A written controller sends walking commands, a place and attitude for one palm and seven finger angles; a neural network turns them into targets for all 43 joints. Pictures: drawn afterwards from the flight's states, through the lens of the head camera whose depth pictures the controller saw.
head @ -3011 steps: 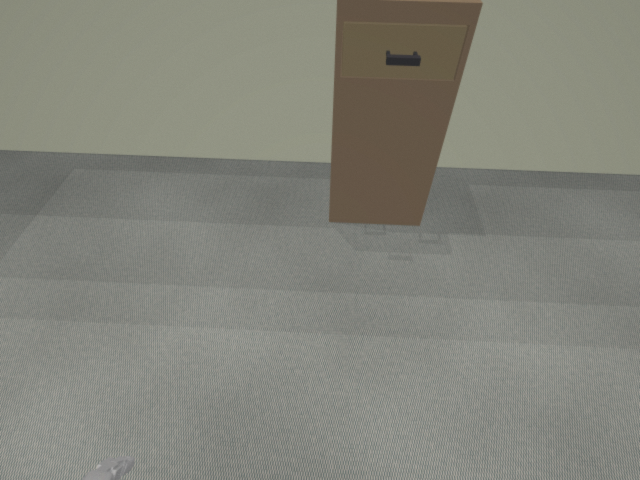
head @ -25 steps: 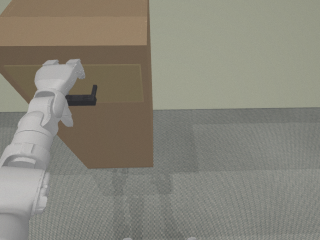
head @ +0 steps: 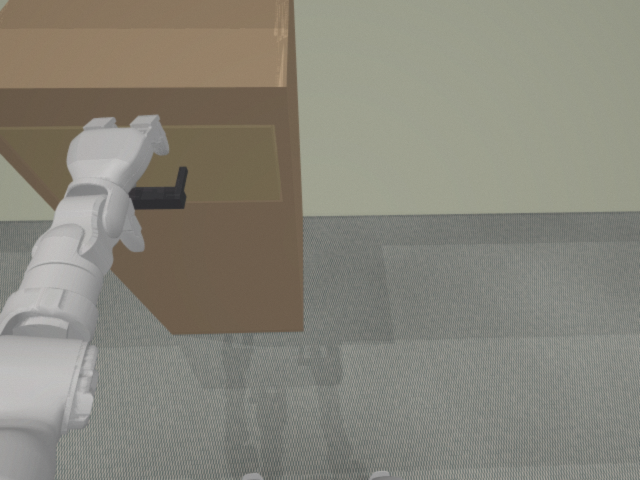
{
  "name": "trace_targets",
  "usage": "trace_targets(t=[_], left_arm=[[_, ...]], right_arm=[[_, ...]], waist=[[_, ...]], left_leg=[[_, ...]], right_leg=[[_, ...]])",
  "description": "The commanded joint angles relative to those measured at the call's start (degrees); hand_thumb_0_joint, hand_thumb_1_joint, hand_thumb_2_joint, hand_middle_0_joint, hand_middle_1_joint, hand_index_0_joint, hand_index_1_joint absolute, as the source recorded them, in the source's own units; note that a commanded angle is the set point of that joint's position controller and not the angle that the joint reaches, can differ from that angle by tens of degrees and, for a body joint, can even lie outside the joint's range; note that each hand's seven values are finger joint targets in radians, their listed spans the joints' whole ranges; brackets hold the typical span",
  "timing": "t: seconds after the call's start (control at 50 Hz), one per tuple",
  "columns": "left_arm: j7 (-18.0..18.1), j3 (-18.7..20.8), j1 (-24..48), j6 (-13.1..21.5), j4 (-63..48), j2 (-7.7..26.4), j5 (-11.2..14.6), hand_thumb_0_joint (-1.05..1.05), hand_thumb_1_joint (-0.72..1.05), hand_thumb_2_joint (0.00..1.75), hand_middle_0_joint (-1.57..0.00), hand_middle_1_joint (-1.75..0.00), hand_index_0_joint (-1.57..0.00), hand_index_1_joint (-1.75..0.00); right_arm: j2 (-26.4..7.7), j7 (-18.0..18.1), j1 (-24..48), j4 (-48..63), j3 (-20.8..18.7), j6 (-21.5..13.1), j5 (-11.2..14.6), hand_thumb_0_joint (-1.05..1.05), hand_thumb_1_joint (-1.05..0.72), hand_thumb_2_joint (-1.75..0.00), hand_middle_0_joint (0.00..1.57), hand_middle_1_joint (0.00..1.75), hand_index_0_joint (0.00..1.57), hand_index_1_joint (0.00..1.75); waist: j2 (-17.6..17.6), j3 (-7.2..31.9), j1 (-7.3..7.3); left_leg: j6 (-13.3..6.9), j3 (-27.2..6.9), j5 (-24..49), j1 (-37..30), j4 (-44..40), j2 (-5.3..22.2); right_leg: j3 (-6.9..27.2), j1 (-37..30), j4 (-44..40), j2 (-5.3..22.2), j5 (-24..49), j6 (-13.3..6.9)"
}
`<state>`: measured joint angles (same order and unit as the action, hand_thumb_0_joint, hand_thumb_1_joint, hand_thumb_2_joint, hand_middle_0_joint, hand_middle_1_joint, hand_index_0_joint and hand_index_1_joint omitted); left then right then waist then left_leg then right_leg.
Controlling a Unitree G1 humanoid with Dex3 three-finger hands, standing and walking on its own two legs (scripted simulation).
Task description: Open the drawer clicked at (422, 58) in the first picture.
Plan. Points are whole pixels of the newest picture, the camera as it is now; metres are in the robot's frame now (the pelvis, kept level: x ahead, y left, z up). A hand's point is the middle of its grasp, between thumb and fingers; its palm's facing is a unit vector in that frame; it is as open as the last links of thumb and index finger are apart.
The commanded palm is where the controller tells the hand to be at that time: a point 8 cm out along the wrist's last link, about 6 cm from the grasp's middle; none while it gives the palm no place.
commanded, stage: re-aim the fingers above the handle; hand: left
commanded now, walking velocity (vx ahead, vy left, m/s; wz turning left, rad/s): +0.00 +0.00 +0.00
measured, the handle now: (151, 186) +0.52 +0.23 +0.01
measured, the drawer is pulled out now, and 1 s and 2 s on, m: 0.00 0.00 0.00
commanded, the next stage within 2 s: lower the fingers behind the handle in 1.64 s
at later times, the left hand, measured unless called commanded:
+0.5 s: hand (138, 184) +0.48 +0.22 +0.06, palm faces +0.01 -0.03 -1.00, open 13.6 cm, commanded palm +0.46 +0.24 +0.13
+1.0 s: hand (143, 189) +0.47 +0.21 +0.07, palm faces -0.01 -0.04 -1.00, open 13.8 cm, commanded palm +0.45 +0.23 +0.13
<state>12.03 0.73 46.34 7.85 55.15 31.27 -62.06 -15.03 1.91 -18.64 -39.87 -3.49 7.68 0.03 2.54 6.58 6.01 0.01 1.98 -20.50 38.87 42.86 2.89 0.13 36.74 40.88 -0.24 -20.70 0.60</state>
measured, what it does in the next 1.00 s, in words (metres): stands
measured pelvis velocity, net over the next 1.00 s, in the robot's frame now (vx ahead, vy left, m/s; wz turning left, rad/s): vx -0.01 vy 0.00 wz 0.00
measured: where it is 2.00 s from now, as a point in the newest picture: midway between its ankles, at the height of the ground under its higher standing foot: outside the picture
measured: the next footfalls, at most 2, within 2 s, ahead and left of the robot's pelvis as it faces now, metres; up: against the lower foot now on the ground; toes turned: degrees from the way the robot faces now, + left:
none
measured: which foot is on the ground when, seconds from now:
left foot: down 0.00-1.00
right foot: down 0.00-1.00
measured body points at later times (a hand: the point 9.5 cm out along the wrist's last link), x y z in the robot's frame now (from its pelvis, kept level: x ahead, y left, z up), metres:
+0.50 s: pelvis -0.02 +0.01 +0.00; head +0.08 +0.01 +0.44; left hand +0.48 +0.22 +0.12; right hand +0.00 -0.27 -0.13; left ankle -0.01 +0.12 -0.71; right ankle -0.02 -0.13 -0.71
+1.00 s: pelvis -0.01 +0.00 +0.00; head +0.07 +0.00 +0.44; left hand +0.47 +0.21 +0.12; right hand +0.00 -0.28 -0.13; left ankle -0.01 +0.12 -0.71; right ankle -0.02 -0.13 -0.71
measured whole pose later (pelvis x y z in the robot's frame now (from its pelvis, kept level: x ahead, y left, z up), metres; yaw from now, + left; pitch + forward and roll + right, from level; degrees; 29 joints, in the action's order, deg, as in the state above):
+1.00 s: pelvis -0.01 +0.00 +0.00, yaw +0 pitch +16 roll -1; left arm 12.5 -0.4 46.9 8.0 55.2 29.7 -62.4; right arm -15.0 2.3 -20.0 -40.2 -3.6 6.0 -0.1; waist 2.4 6.2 6.5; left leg -0.3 2.4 -19.4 38.9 42.6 2.6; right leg 0.7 37.0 41.0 0.0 -19.6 0.8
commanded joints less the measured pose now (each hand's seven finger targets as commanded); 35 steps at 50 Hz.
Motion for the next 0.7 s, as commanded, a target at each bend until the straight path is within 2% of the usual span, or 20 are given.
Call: trace_targets(t=[0.0,0.06,0.08,0.1,0.12,0.14,0.16,0.18,0.22,0.26,0.32,0.42,0.44,0.46,0.54,0.58,0.6,0.64,0.66,0.68], left_arm=[[1.75,5.77,23.73,-3.75,-7.56,20.34,0.49,0.00,-0.50,0.30,-0.30,-1.20,-0.30,-1.20],[-0.18,3.48,25.92,-2.49,-8.81,18.18,1.51,0.00,-0.50,0.30,-0.30,-1.20,-0.30,-1.20],[-0.73,4.79,24.98,-1.72,-9.81,19.88,1.30,0.00,-0.50,0.30,-0.30,-1.20,-0.30,-1.20],[-1.58,1.25,24.72,-1.19,-10.51,15.54,1.66,0.00,-0.50,0.30,-0.30,-1.20,-0.30,-1.20],[-2.15,1.05,25.48,-0.24,-11.53,14.96,1.98,0.00,-0.50,0.30,-0.30,-1.20,-0.30,-1.20],[-2.76,-0.83,25.31,0.56,-12.50,12.70,2.24,0.00,-0.50,0.30,-0.30,-1.20,-0.30,-1.20],[-3.17,-1.62,24.97,1.05,-11.82,11.07,2.80,0.00,-0.50,0.30,-0.30,-1.20,-0.30,-1.20],[-3.26,-2.42,27.04,1.83,-13.29,10.73,2.90,0.00,-0.50,0.30,-0.30,-1.20,-0.30,-1.20],[-2.76,-2.09,27.60,2.14,-12.24,10.73,3.02,0.00,-0.50,0.30,-0.30,-1.20,-0.30,-1.20],[-1.32,1.57,29.70,2.41,-10.91,15.29,2.83,0.00,-0.50,0.30,-0.30,-1.20,-0.30,-1.20],[1.79,3.01,31.53,1.78,-10.21,17.05,0.94,0.00,-0.50,0.30,-0.30,-1.20,-0.30,-1.20],[5.34,6.20,31.62,-2.23,-7.57,20.67,-0.95,0.00,-0.50,0.30,-0.30,-1.20,-0.30,-1.20],[5.25,5.67,31.60,-3.10,-7.83,20.26,-1.13,0.00,-0.50,0.30,-0.30,-1.20,-0.30,-1.20],[4.86,5.31,30.96,-3.90,-6.43,19.36,-0.71,0.00,-0.50,0.30,-0.30,-1.20,-0.30,-1.20],[4.13,5.07,30.07,-6.00,-5.91,19.40,-0.35,0.00,-0.50,0.30,-0.30,-1.20,-0.30,-1.20],[2.98,2.81,31.47,-5.97,-5.44,17.29,-0.02,0.00,-0.50,0.30,-0.30,-1.20,-0.30,-1.20],[2.29,2.35,29.99,-5.95,-5.17,16.46,0.29,0.00,-0.50,0.30,-0.30,-1.20,-0.30,-1.20],[0.79,0.29,30.21,-5.46,-4.92,14.59,0.30,0.00,-0.50,0.30,-0.30,-1.20,-0.30,-1.20],[-0.07,-1.42,31.41,-4.66,-6.05,12.47,0.85,0.00,-0.50,0.30,-0.30,-1.20,-0.30,-1.20],[-0.63,-1.46,31.47,-3.79,-7.33,12.57,0.81,0.00,-0.50,0.30,-0.30,-1.20,-0.30,-1.20]], right_arm=[[-9.00,1.20,-6.60,4.13,-2.94,-0.60,0.39,0.00,-0.90,-0.90,0.20,0.30,0.20,0.30],[-9.29,1.58,-6.91,4.01,-3.06,-0.92,0.45,0.00,-0.90,-0.90,0.20,0.30,0.20,0.30],[-9.34,1.74,-7.05,4.15,-3.22,-0.94,0.50,0.00,-0.90,-0.90,0.20,0.30,0.20,0.30],[-9.11,1.77,-6.96,4.40,-3.28,-1.11,0.40,0.00,-0.90,-0.90,0.20,0.30,0.20,0.30],[-9.01,1.85,-7.24,4.06,-3.43,-1.29,0.43,0.00,-0.90,-0.90,0.20,0.30,0.20,0.30],[-8.92,1.85,-7.26,4.01,-3.61,-1.47,0.34,0.00,-0.90,-0.90,0.20,0.30,0.20,0.30],[-8.79,1.89,-7.62,3.77,-3.69,-1.54,0.35,0.00,-0.90,-0.90,0.20,0.30,0.20,0.30],[-8.95,1.97,-7.64,3.38,-3.63,-1.63,0.39,0.00,-0.90,-0.90,0.20,0.30,0.20,0.30],[-8.91,1.90,-7.63,3.16,-3.58,-1.86,0.39,0.00,-0.90,-0.90,0.20,0.30,0.20,0.30],[-9.41,1.97,-8.21,2.39,-3.36,-2.03,0.28,0.00,-0.90,-0.90,0.20,0.30,0.20,0.30],[-9.03,1.65,-7.84,2.57,-3.06,-2.37,0.15,0.00,-0.90,-0.90,0.20,0.30,0.20,0.30],[-9.27,0.96,-8.07,2.94,-2.89,-2.66,-0.46,0.00,-0.90,-0.90,0.20,0.30,0.20,0.30],[-9.34,0.87,-8.19,3.14,-3.00,-2.60,-0.47,0.00,-0.90,-0.90,0.20,0.30,0.20,0.30],[-9.32,0.73,-8.60,3.02,-3.00,-2.43,-0.52,0.00,-0.90,-0.90,0.20,0.30,0.20,0.30],[-9.58,0.88,-8.14,3.20,-2.90,-1.87,-0.02,0.00,-0.90,-0.90,0.20,0.30,0.20,0.30],[-9.55,1.19,-8.18,3.10,-2.86,-1.84,0.26,0.00,-0.90,-0.90,0.20,0.30,0.20,0.30],[-9.59,1.31,-8.06,3.23,-2.91,-1.94,0.35,0.00,-0.90,-0.90,0.20,0.30,0.20,0.30],[-9.45,1.67,-8.03,3.25,-2.87,-2.15,0.50,0.00,-0.90,-0.90,0.20,0.30,0.20,0.30],[-9.35,1.77,-8.12,3.29,-2.88,-2.32,0.42,0.00,-0.90,-0.90,0.20,0.30,0.20,0.30],[-9.28,1.93,-8.28,3.15,-3.09,-2.53,0.44,0.00,-0.90,-0.90,0.20,0.30,0.20,0.30]], waist=[[-0.96,24.52,-0.72],[-0.75,23.07,0.55],[-0.34,24.79,-0.23],[0.84,23.86,0.59],[-0.01,23.47,0.88],[1.83,22.71,1.07],[-0.52,21.17,2.00],[0.78,20.30,2.17],[0.82,18.00,2.24],[0.07,17.23,1.86],[3.76,20.00,1.08],[4.58,26.34,-0.33],[5.45,28.13,-0.41],[3.72,28.29,-0.12],[0.94,26.79,-0.24],[-0.26,24.19,1.06],[-0.15,23.52,0.66],[-0.47,21.32,1.45],[-0.57,21.08,2.13],[0.39,21.81,1.92]], left_leg=[[-2.47,1.24,23.79,-13.95,-2.54,-4.01],[-2.66,1.18,22.24,-15.46,-3.25,-3.67],[-2.70,1.11,22.51,-16.28,-3.26,-3.72],[-2.71,0.97,22.47,-17.59,-3.30,-3.83],[-2.76,0.67,22.08,-18.23,-3.32,-3.56],[-2.59,0.51,21.64,-19.18,-3.38,-3.63],[-2.77,0.12,21.80,-19.59,-3.29,-3.37],[-2.63,-0.12,20.90,-19.85,-3.53,-3.30],[-2.53,-0.59,18.14,-19.04,-3.73,-3.43],[-2.46,-0.83,16.73,-16.86,-3.88,-3.48],[-2.00,-1.11,16.84,-16.45,-3.33,-3.60],[-1.65,-0.70,20.84,-16.64,-1.90,-3.36],[-1.49,-0.48,22.59,-17.50,-1.64,-3.26],[-1.57,-0.61,23.74,-17.21,-1.55,-3.24],[-1.86,-0.26,22.35,-16.59,-2.41,-3.03],[-2.12,-0.20,20.24,-16.16,-3.27,-2.93],[-2.12,-0.20,19.18,-16.32,-3.74,-2.96],[-2.28,-0.33,17.57,-16.60,-4.20,-2.89],[-2.38,-0.17,17.59,-16.99,-4.30,-2.86],[-2.35,-0.41,17.53,-18.16,-4.35,-2.74]], right_leg=[[-0.85,-13.52,-4.08,-2.81,25.79,-1.51],[-0.69,-12.53,-5.43,-2.71,23.99,-1.55],[-0.47,-12.87,-5.26,-2.77,23.83,-1.46],[-0.76,-11.44,-5.53,-2.98,23.30,-1.66],[-0.82,-10.45,-5.78,-3.02,22.11,-1.59],[-1.01,-8.90,-5.93,-3.15,20.66,-1.79],[-1.25,-7.91,-6.33,-3.23,19.88,-1.83],[-1.27,-6.10,-6.41,-3.23,18.39,-1.73],[-1.51,-4.00,-6.49,-3.31,15.26,-1.95],[-1.45,-4.28,-6.38,-3.08,13.94,-2.18],[-1.75,-2.77,-4.55,-3.13,12.85,-2.46],[-2.24,-4.67,-2.43,-3.36,15.80,-2.40],[-2.32,-5.16,-2.08,-3.37,17.33,-2.38],[-2.39,-6.27,-2.30,-3.46,18.49,-2.35],[-2.27,-7.51,-3.20,-3.44,18.58,-1.92],[-2.05,-7.05,-4.45,-3.31,17.52,-1.69],[-2.09,-7.09,-4.83,-3.29,16.61,-1.80],[-2.07,-5.89,-5.57,-3.27,15.13,-1.82],[-1.83,-6.10,-6.17,-3.15,15.31,-1.83],[-1.74,-5.40,-6.02,-3.17,14.74,-1.81]])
